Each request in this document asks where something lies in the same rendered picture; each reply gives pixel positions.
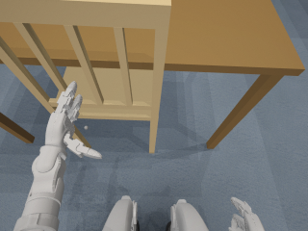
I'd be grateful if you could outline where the left robot hand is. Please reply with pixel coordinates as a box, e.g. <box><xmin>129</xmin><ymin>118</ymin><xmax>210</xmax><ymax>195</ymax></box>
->
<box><xmin>45</xmin><ymin>81</ymin><xmax>102</xmax><ymax>160</ymax></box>

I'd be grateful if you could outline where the left robot forearm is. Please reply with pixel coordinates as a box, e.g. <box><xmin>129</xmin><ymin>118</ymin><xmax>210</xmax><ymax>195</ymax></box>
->
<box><xmin>13</xmin><ymin>144</ymin><xmax>67</xmax><ymax>231</ymax></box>

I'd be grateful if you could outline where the right robot shin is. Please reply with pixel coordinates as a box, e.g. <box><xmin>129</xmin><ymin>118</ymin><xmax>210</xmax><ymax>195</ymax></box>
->
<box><xmin>170</xmin><ymin>199</ymin><xmax>187</xmax><ymax>231</ymax></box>

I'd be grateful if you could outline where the table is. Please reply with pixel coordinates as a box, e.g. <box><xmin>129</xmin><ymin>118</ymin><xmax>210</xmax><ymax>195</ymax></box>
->
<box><xmin>0</xmin><ymin>0</ymin><xmax>305</xmax><ymax>149</ymax></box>

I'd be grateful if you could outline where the right robot thigh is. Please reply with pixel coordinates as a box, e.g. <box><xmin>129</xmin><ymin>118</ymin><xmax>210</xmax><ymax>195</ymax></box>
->
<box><xmin>170</xmin><ymin>202</ymin><xmax>209</xmax><ymax>231</ymax></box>

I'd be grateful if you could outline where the right robot hand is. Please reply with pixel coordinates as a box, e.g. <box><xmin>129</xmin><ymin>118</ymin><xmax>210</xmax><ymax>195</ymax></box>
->
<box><xmin>228</xmin><ymin>196</ymin><xmax>266</xmax><ymax>231</ymax></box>

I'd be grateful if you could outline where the chair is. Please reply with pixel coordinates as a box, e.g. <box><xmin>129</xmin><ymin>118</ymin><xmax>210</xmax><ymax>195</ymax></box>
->
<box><xmin>0</xmin><ymin>0</ymin><xmax>171</xmax><ymax>154</ymax></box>

